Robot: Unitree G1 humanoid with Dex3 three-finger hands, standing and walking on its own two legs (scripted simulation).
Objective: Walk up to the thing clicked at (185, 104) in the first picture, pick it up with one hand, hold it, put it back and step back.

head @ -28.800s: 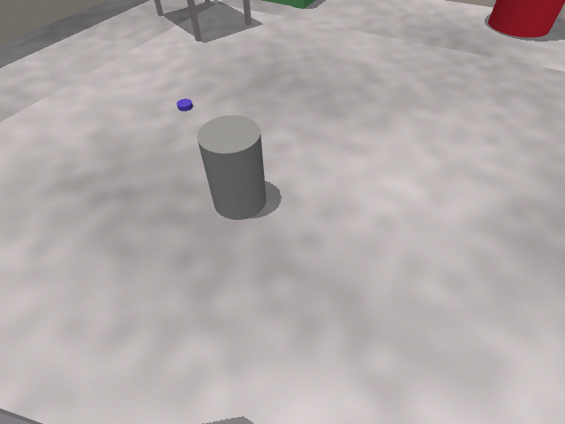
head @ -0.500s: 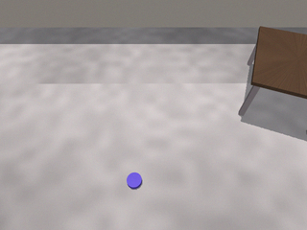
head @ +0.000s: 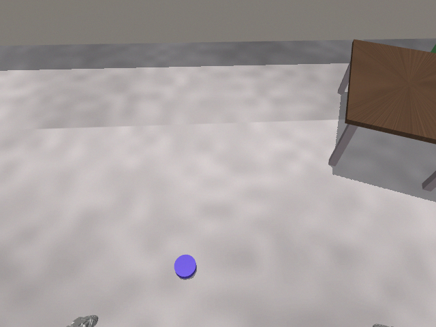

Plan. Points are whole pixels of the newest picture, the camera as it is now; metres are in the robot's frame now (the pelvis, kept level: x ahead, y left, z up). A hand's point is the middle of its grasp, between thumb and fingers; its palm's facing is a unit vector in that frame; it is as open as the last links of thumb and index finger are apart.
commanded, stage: walk up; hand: left
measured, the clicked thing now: (185, 266) +0.46 +0.17 -0.75
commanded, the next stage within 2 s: stand in 0.80 s
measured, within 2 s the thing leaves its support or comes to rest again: neither
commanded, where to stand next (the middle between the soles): +0.02 -0.04 m, yaw +0 degrees
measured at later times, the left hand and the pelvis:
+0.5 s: hand out of the picture +0.08 +0.24 -0.14, palm faces -0.04 -0.94 -0.33, open 7.3 cm; pelvis -0.01 -0.02 +0.01, yaw -1 degrees
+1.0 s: hand out of the picture +0.08 +0.23 -0.14, palm faces -0.05 -0.95 -0.32, open 7.3 cm; pelvis -0.01 -0.01 +0.01, yaw -1 degrees
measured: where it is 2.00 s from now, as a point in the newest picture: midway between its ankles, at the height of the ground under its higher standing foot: outside the picture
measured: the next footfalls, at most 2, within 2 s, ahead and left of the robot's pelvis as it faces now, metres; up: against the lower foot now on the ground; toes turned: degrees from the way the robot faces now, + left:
none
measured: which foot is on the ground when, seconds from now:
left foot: down 0.00-1.00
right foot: down 0.00-1.00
